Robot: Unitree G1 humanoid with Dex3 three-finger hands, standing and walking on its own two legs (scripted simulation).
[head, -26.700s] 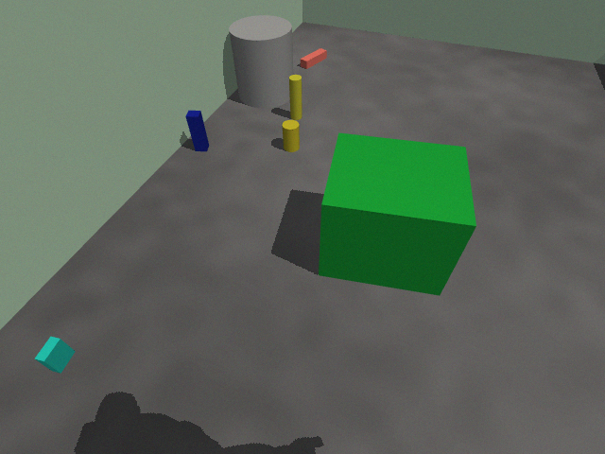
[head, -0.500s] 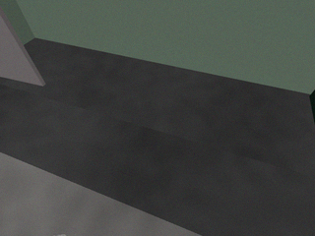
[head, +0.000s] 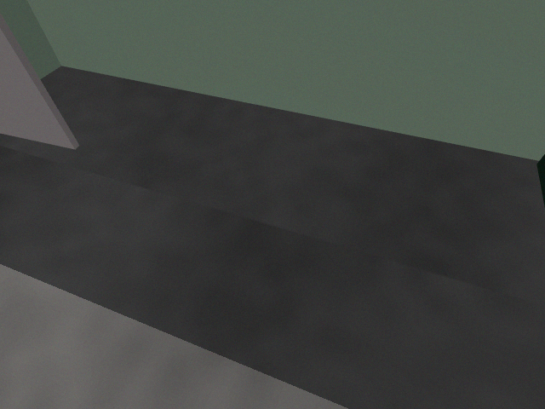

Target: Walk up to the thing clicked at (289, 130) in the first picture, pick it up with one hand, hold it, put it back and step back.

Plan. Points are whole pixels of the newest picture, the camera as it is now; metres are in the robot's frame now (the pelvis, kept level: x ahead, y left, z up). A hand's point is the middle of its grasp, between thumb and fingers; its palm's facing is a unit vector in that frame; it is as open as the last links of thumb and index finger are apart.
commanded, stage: stand
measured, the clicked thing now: out of the picture -1.61 +1.51 -0.71
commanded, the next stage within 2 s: walk up in 0.40 s
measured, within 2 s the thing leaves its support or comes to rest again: neither
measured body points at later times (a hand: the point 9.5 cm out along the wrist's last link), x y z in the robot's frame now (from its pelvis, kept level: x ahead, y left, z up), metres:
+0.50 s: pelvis -0.01 +0.00 -0.01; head +0.02 +0.00 +0.44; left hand +0.08 +0.31 -0.13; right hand +0.06 -0.31 -0.14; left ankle -0.03 +0.16 -0.74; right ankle +0.04 -0.11 -0.75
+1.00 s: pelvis -0.02 +0.04 -0.03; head +0.03 +0.09 +0.42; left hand -0.04 +0.39 -0.15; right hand +0.18 -0.24 -0.11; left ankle -0.03 +0.18 -0.75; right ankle +0.02 -0.10 -0.71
